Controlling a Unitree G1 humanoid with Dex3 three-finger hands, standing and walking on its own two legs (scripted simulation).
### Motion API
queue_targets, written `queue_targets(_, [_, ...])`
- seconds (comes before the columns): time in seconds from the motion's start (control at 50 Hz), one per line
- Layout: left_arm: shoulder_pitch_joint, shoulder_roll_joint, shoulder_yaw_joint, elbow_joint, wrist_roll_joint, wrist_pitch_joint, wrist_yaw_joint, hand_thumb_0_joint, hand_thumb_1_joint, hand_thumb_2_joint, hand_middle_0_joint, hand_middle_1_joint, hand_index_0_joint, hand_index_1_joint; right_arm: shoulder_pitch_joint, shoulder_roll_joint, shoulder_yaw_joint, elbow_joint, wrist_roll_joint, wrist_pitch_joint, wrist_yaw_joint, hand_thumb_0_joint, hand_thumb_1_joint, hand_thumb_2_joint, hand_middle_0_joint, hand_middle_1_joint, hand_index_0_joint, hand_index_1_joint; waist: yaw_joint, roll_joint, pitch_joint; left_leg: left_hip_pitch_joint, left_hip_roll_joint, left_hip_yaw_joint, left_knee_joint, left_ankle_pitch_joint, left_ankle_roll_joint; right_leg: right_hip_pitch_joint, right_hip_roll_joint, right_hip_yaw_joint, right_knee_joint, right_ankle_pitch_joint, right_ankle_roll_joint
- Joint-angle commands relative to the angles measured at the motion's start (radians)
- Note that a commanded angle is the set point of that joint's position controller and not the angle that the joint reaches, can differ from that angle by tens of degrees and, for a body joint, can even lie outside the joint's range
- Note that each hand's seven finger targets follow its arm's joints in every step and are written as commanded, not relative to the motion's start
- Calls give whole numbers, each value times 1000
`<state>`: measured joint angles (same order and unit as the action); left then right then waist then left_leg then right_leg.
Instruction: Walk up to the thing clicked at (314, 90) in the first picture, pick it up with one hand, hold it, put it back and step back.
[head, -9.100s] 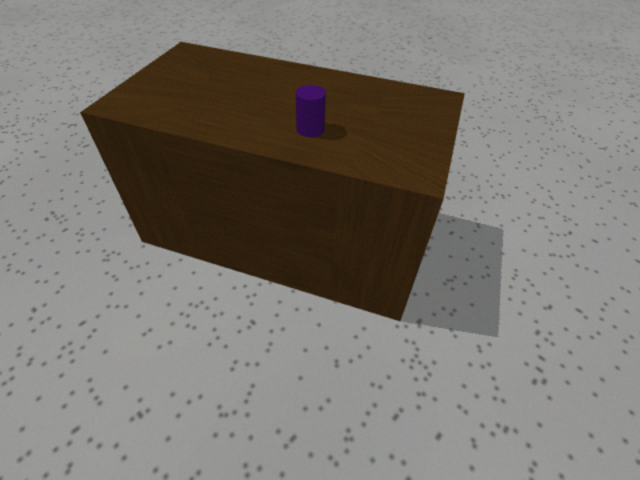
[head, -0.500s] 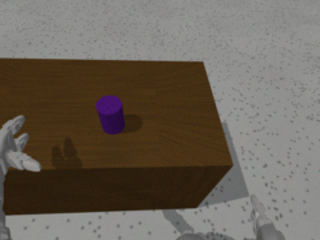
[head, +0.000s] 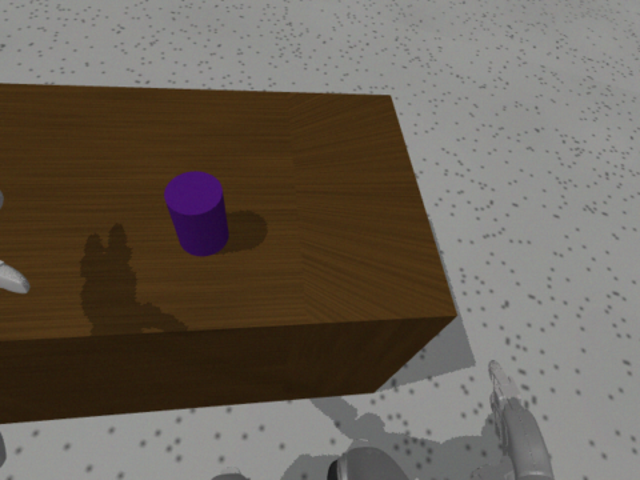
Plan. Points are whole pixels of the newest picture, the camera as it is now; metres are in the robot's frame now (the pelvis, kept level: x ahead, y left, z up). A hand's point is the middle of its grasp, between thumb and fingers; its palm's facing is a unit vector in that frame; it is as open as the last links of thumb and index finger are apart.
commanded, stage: go down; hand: left
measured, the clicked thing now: (199, 215) +0.51 +0.15 -0.06
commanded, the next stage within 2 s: approach in 0.46 s
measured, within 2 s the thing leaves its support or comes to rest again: neither
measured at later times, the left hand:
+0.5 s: hand (1, 211) +0.42 +0.34 +0.07, palm faces +0.13 -0.99 -0.02, open 17.7 cm
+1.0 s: hand (122, 228) +0.47 +0.25 -0.04, palm faces +0.01 -1.00 +0.08, open 17.7 cm
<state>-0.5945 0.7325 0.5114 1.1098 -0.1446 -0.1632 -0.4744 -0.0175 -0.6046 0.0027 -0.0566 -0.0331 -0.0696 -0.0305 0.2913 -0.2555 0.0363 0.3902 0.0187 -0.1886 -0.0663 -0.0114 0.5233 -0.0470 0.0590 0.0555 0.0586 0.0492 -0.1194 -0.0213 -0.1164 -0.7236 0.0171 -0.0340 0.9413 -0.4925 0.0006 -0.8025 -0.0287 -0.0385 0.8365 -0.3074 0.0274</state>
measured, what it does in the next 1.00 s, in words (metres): lowers itself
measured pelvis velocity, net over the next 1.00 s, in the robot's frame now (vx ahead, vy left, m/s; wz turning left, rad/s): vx -0.02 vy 0.00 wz -0.02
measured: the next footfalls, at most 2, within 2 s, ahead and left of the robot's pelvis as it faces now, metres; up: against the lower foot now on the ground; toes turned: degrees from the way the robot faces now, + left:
none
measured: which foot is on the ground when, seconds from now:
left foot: down 0.00-1.00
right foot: down 0.00-1.00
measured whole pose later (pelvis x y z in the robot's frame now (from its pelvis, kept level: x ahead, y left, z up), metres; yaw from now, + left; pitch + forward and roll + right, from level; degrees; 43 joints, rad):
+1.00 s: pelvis -0.02 +0.00 -0.05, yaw -1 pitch +25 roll -4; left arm -0.79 0.70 0.52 1.24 -0.15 -0.41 -0.44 -0.02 -0.60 0.04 -0.06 -0.05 -0.05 -0.06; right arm 0.31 -0.28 0.04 0.09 -0.03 -0.19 -0.02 -0.01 0.55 -0.04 0.06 0.06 0.06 0.05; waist -0.26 -0.05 -0.12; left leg -1.10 0.03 -0.05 1.22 -0.57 0.00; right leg -1.17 -0.02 -0.04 1.08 -0.36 0.03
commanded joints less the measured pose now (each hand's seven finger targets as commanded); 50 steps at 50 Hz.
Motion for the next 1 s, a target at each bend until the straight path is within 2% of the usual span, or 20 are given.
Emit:
queue_targets(0.0, [-249, 353, 62, -143, -22, -58, -13, 0, -611, 0, -57, -23, -66, -17, 66, -160, -72, -167, 4, -38, 2, 0, 537, -49, 50, 50, 50, 50, 35, 187, -374, 170, -1, -9, -115, 518, -22, 234, 19, -4, -28, 252, -61])
queue_targets(0.14, [-340, 393, 89, -240, -24, -73, -18, 0, -611, 1, -53, -27, -60, -25, 7, -175, -83, -232, 2, -36, 13, 0, 539, -49, 50, 50, 50, 50, 33, 210, -444, 180, 4, -9, -84, 570, -22, 243, 17, 4, -2, 285, -59])
queue_targets(0.16, [-386, 412, 101, -283, -23, -78, -14, 0, -611, 2, -55, -35, -62, -32, 9, -197, -111, -231, 1, -36, 8, 0, 533, -51, 50, 50, 50, 50, 28, 235, -480, 200, 5, -10, -85, 567, -25, 246, 17, 8, 2, 287, -61])
queue_targets(0.22, [-441, 394, 88, -298, -17, -82, -5, 0, -611, 12, -57, -38, -58, -40, 7, -188, -97, -239, 4, -35, 4, 0, 533, -52, 50, 50, 50, 50, 16, 251, -447, 220, 11, -15, -103, 493, -28, 195, 23, 3, -5, 212, -63])
queue_targets(0.24, [-360, 371, 86, -163, -13, -72, -6, 0, -611, 13, -58, -39, -58, -42, 33, -182, -96, -190, 2, -33, 1, 0, 531, -53, 50, 50, 50, 50, -3, 211, -373, 185, 18, -25, -98, 510, -28, 159, 28, -7, -2, 208, -61])
queue_targets(0.26, [-439, 378, 78, -273, -20, -82, -7, 0, -611, 25, -53, -40, -54, -43, 23, -190, -108, -186, 1, -32, 1, 0, 538, -51, 50, 49, 50, 49, 5, 233, -399, 184, 11, -17, -99, 480, -27, 169, 24, 1, -6, 206, -62])
queue_targets(0.32, [-376, 378, 73, -154, -8, -67, -10, 0, -611, 24, -53, -33, -52, -37, 60, -164, -80, -193, 2, -30, 3, 0, 540, -51, 50, 49, 50, 49, -2, 205, -337, 104, -3, 0, -99, 376, -15, 177, 20, 7, -12, 173, -59])
queue_targets(0.36, [-366, 376, 66, -123, -12, -65, -19, 0, -611, 12, -55, -34, -58, -35, 68, -181, -98, -196, 0, -30, 3, 0, 540, -50, 50, 49, 50, 49, -12, 175, -317, 59, -5, 3, -98, 319, -9, 171, 20, 6, -14, 147, -57])
queue_targets(0.52, [-505, 462, 101, -200, -26, -99, -37, 0, -611, 9, -49, -26, -54, -25, 4, -171, -72, -272, 0, -37, 1, 0, 541, -49, 50, 50, 50, 50, -1, 236, -426, 85, -2, -5, -78, 338, -17, 171, 20, 4, 11, 146, -58])
queue_targets(0.54, [-490, 475, 112, -164, -25, -99, -39, 0, -611, 20, -69, -40, -53, -57, 28, -198, -98, -274, -1, -37, -5, 0, 525, -49, 49, 49, 49, 49, -20, 226, -445, 103, 2, -11, -72, 361, -18, 172, 21, 2, 16, 160, -58])
queue_targets(0.56, [-519, 483, 117, -199, -25, -106, -35, 0, -611, 0, -79, -27, -70, -36, 7, -203, -100, -293, 0, -41, -6, 0, 551, -44, 49, 50, 49, 50, -10, 241, -464, 119, 4, -16, -74, 376, -23, 170, 23, 1, 22, 164, -60])
queue_targets(0.64, [-522, 399, 94, -116, -38, -137, -41, 0, -605, 11, -69, -37, -57, -49, 15, -166, -67, -251, -9, -38, -2, 0, 552, -45, 49, 50, 50, 50, -37, 217, -415, 63, 4, -14, -32, 404, -18, 112, 23, 2, 42, 188, -60])
queue_targets(0.66, [-449, 351, 76, 2, -40, -139, -45, 0, -609, 12, -67, -38, -56, -50, 10, -158, -58, -252, -9, -40, -1, 0, 550, -45, 49, 50, 50, 50, -54, 168, -340, 14, 4, -13, -22, 373, -11, 75, 28, 0, 44, 167, -58])
queue_targets(0.78, [-502, 253, 40, -40, -60, -233, -46, 0, -592, 36, -59, -42, -51, -53, 69, -171, -65, -343, -21, -48, 17, 0, 569, -40, 49, 50, 49, 50, -104, 197, -469, 36, 6, -15, 50, 437, -17, 19, 29, -3, 103, 230, -62])
queue_targets(0.82, [-488, 210, 24, 1, -63, -253, -37, 0, -573, 48, -50, -47, -45, -55, 73, -191, -83, -362, -23, -48, 22, 0, 572, -39, 49, 50, 49, 50, -127, 182, -424, -6, 8, -20, 68, 405, -21, -34, 31, -5, 121, 206, -63])
queue_targets(0.9, [-545, 279, 43, -56, -36, -314, 14, 0, -611, 56, -52, -56, -48, -65, 75, -218, -117, -441, -38, -52, 32, 0, 567, -40, 49, 50, 49, 50, -142, 218, -459, -55, 3, -25, 130, 379, -21, -93, 30, 0, 177, 190, -62])
queue_targets(0.92, [-598, 308, 62, -125, -27, -330, 31, 0, -611, 44, -63, -56, -57, -66, 111, -235, -141, -461, -43, -51, 32, 0, 562, -42, 49, 50, 49, 50, -144, 249, -552, -24, 2, -24, 147, 410, -24, -72, 28, 2, 200, 222, -64])
queue_targets(0.94, [-714, 323, 57, -260, -18, -356, 49, 0, -610, 42, -61, -52, -56, -60, 104, -204, -125, -464, -47, -46, 38, 0, 559, -43, 49, 50, 49, 50, -130, 333, -610, -23, -5, -19, 158, 415, -30, -58, 22, 8, 220, 235, -66])
queue_targets(0.96, [-585, 270, 51, -30, -8, -345, 63, 0, -602, 33, -63, -46, -57, -54, 119, -199, -114, -475, -50, -44, 41, 0, 556, -44, 49, 50, 49, 50, -155, 253, -526, -74, -3, -22, 173, 399, -25, -88, 28, 2, 228, 221, -61])
queue_targets(0.98, [-674, 266, 45, -162, -14, -372, 79, 0, -611, 26, -66, -51, -62, -58, 81, -202, -122, -505, -53, -47, 45, 0, 553, -44, 49, 50, 49, 50, -142, 296, -566, -90, -4, -27, 183, 401, -30, -93, 28, 1, 250, 220, -66])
